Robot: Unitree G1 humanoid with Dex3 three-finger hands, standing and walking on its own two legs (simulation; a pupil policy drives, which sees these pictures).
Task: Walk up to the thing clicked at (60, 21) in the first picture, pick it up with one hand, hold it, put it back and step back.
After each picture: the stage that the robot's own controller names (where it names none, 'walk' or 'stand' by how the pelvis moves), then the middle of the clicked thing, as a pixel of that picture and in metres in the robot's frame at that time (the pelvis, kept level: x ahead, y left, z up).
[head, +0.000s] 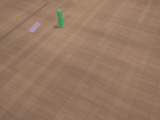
stand; (60, 19) +1.81 +0.30 -0.65
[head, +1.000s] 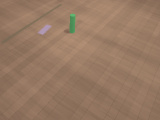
walk; (72, 23) +1.68 +0.16 -0.63
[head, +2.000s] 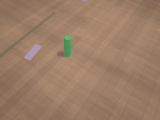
walk; (67, 46) +1.11 +0.13 -0.64
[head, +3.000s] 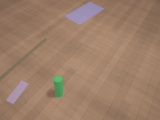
walk; (58, 87) +0.72 +0.15 -0.64
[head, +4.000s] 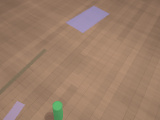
stand; (58, 112) +0.48 +0.13 -0.65
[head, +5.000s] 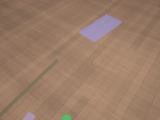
stand; out of the picture +0.43 +0.13 -0.65
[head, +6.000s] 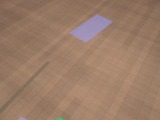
stand; out of the picture +0.40 +0.16 -0.65
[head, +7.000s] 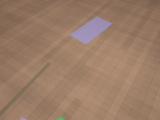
stand; out of the picture +0.42 +0.16 -0.66
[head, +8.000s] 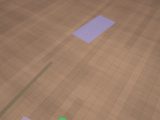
stand; out of the picture +0.41 +0.15 -0.66
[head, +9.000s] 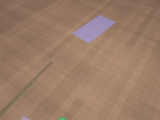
stand; out of the picture +0.41 +0.15 -0.66
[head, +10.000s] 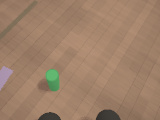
go down; (53, 81) +0.46 +0.13 -0.46
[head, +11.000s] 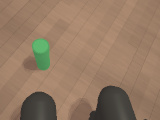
go down; (42, 56) +0.51 +0.14 -0.30
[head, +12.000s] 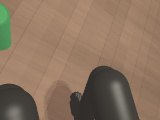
close in; out of the picture +0.51 +0.18 -0.20
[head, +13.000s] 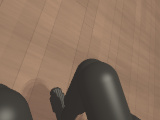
close; out of the picture +0.50 +0.21 -0.18
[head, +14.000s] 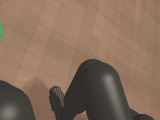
lift; out of the picture +0.44 +0.18 -0.18
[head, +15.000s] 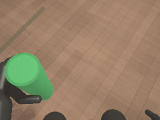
lift; (36, 82) +0.33 +0.15 +0.03
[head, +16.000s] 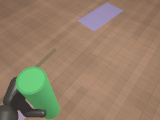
hold; (43, 98) +0.28 +0.14 +0.05
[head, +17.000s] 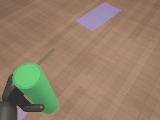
hold; (40, 93) +0.30 +0.15 +0.04
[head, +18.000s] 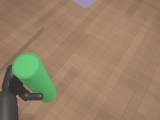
crouch; (39, 82) +0.34 +0.14 +0.00
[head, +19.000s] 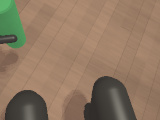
lower; (8, 24) +0.51 +0.16 -0.03
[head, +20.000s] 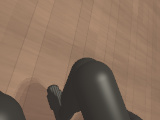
lower; out of the picture +0.47 +0.22 -0.18
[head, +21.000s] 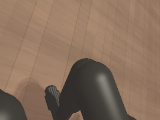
lower; out of the picture +0.47 +0.21 -0.19
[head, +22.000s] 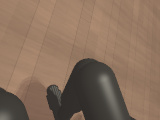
lower; out of the picture +0.47 +0.21 -0.19
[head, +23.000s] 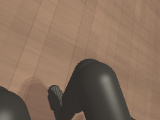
lower; out of the picture +0.46 +0.21 -0.19
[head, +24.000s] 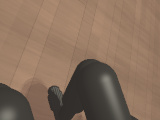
open; out of the picture +0.46 +0.18 -0.19
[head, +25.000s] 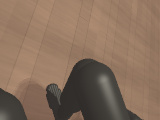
rise; out of the picture +0.46 +0.19 -0.19
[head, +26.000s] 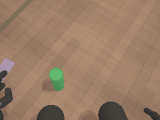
walk; (57, 80) +0.44 +0.11 -0.42
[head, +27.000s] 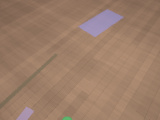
stand; out of the picture +0.39 +0.10 -0.59
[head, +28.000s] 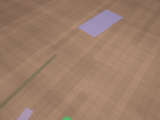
stand; out of the picture +0.39 +0.10 -0.60
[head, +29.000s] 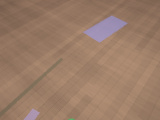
stand; out of the picture +0.40 +0.09 -0.64
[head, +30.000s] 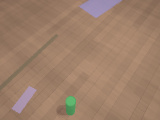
walk; (70, 106) +0.43 +0.05 -0.63
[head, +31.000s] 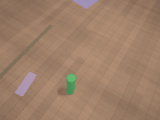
walk; (70, 85) +0.61 +0.06 -0.64
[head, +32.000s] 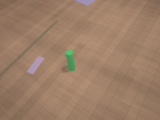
walk; (70, 61) +0.94 +0.19 -0.63
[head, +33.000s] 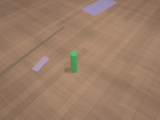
stand; (74, 62) +1.05 +0.11 -0.65
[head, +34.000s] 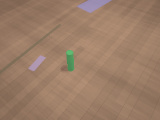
stand; (70, 61) +1.04 +0.14 -0.66
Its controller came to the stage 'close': yes
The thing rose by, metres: 0.69
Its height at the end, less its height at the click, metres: +0.00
